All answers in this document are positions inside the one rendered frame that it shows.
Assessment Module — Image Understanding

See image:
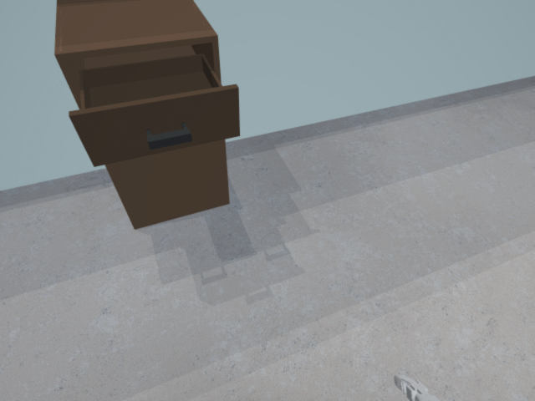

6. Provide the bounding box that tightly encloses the cabinet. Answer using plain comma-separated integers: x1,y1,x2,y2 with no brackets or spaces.
54,0,230,230

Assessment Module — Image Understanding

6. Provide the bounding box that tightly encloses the handle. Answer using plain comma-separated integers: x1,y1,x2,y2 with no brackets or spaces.
146,123,192,150

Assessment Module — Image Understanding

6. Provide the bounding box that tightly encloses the drawer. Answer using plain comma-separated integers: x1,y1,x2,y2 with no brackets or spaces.
69,53,240,167

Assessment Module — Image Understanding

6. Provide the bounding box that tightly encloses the robot right hand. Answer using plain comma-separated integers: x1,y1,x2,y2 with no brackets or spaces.
394,374,439,401

